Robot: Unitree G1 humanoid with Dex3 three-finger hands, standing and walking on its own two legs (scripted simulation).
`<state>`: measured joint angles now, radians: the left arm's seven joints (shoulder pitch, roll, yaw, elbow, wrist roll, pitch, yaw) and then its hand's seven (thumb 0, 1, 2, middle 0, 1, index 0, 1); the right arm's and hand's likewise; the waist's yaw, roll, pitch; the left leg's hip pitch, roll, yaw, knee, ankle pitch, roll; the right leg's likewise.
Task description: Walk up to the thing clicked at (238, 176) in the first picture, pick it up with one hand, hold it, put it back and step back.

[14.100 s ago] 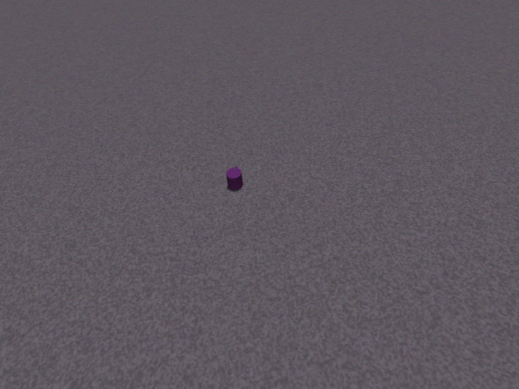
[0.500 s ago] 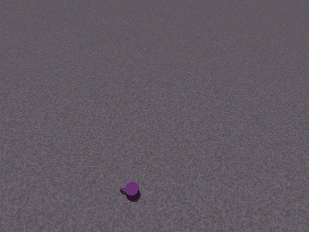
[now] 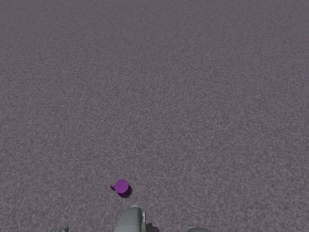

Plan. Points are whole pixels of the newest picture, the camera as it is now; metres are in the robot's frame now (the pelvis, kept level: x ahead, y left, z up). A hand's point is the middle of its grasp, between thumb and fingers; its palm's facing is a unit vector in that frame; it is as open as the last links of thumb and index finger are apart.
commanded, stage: walk up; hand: left
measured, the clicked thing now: (120, 188) +0.44 +0.27 -0.70
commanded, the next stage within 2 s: stand in 1.98 s
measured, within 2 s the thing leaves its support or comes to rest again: neither
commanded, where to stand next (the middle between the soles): +0.07 -0.02 m, yaw +5 degrees
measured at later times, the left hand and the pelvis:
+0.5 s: hand out of the picture +0.05 +0.24 -0.13, palm faces +0.05 -0.87 -0.49, open 7.4 cm; pelvis +0.01 -0.05 +0.00, yaw +2 degrees
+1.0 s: hand out of the picture +0.05 +0.25 -0.14, palm faces +0.05 -0.92 -0.38, open 7.4 cm; pelvis +0.00 -0.01 +0.01, yaw +5 degrees
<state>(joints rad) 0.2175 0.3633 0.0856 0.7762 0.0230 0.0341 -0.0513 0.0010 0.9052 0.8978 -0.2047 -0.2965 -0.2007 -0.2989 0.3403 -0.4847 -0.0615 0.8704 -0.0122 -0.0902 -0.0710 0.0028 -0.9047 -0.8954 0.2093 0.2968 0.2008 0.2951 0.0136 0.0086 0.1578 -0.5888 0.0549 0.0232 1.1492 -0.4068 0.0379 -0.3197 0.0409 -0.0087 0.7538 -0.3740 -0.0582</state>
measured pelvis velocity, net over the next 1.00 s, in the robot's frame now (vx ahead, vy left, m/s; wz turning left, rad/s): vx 0.00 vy -0.01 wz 0.09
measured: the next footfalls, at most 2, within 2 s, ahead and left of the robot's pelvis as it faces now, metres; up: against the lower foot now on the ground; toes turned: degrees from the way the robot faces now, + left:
left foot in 0.12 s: +0.14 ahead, +0.09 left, +0.00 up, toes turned +4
left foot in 0.66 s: +0.04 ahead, +0.13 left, +0.00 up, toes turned +3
